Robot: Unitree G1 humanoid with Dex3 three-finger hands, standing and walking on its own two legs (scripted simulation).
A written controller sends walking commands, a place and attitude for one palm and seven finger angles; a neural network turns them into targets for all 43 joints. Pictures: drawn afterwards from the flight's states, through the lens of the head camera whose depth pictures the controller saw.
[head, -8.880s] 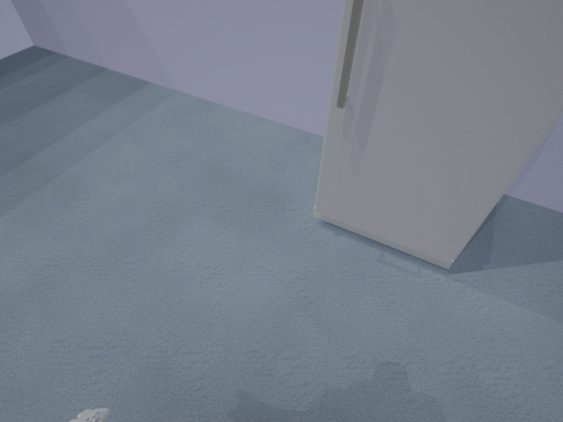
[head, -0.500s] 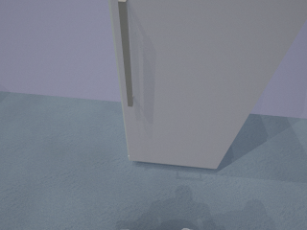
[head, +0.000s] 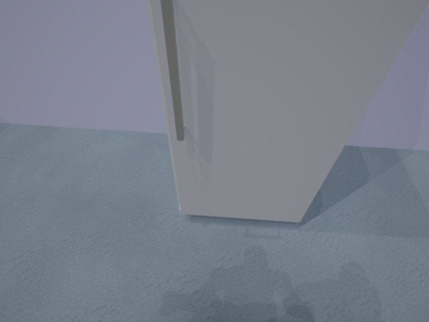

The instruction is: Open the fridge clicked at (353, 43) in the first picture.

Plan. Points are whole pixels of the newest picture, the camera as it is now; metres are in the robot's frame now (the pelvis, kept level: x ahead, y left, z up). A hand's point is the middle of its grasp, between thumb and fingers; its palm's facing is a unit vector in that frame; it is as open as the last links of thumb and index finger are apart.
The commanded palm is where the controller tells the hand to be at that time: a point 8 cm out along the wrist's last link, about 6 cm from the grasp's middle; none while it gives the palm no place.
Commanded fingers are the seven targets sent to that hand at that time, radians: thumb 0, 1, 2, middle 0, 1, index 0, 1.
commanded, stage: come to a stop and stand still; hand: left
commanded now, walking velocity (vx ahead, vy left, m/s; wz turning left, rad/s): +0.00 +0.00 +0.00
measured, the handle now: (176, 77) +0.66 +0.14 +0.10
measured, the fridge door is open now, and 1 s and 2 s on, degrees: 0 0 0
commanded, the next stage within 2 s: look again from close up in 0.22 s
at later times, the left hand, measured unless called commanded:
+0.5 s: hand out of the picture +0.08 +0.25 -0.16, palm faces -0.04 -0.94 -0.33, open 7.4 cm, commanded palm none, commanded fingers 0.00 0.90 0.90 -0.20 -0.30 -0.20 -0.30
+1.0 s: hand out of the picture +0.11 +0.24 -0.15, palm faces -0.04 -0.95 -0.32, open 7.4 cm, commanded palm none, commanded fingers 0.00 0.90 0.90 -0.20 -0.30 -0.20 -0.30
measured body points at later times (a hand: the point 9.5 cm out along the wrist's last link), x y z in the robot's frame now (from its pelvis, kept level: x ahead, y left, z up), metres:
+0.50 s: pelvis +0.02 +0.01 +0.01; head +0.03 +0.01 +0.46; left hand +0.08 +0.30 -0.13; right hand +0.10 -0.29 -0.12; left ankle +0.03 +0.12 -0.74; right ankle +0.03 -0.14 -0.74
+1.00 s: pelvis +0.04 +0.00 +0.01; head +0.05 +0.00 +0.46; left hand +0.11 +0.29 -0.13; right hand +0.11 -0.29 -0.13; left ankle +0.03 +0.12 -0.74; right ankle +0.03 -0.14 -0.74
